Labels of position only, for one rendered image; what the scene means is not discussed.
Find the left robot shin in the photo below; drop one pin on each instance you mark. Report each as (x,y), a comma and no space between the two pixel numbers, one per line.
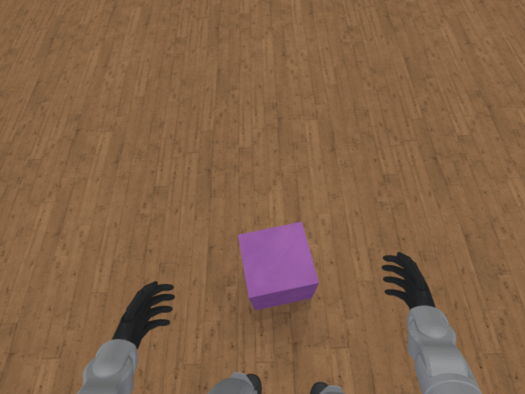
(241,376)

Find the robot left forearm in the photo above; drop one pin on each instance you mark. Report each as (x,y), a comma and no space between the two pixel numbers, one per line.
(112,370)

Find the robot right forearm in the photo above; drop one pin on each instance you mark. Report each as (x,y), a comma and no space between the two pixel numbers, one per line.
(439,364)

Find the robot left thigh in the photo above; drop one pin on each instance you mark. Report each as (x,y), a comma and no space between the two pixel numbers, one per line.
(233,386)

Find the left robot hand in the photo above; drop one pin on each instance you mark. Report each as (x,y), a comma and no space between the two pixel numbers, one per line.
(135,324)

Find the right robot hand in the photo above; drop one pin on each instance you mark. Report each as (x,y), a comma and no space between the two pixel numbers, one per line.
(417,291)

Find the carton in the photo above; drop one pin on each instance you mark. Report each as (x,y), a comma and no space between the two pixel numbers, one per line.
(278,265)

